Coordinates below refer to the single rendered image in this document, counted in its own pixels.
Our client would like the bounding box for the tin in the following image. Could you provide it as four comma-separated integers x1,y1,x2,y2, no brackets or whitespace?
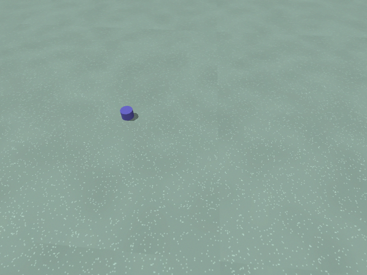
120,106,134,120

